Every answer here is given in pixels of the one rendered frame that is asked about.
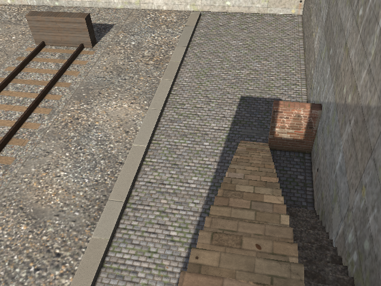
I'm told stairs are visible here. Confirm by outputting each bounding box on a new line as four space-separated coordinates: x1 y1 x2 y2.
178 141 305 286

